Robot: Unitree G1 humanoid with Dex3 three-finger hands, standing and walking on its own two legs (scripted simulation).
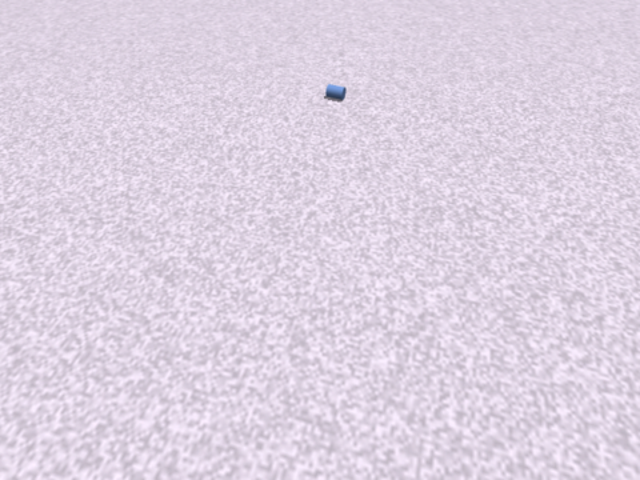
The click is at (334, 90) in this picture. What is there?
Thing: lying can
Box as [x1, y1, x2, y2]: [326, 84, 345, 99]
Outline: 328,84 326,88 327,96 341,99 344,97 344,87
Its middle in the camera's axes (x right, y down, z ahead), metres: +0.10 -0.91 +2.35
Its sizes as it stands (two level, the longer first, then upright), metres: 0.103 0.072 0.072
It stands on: the floor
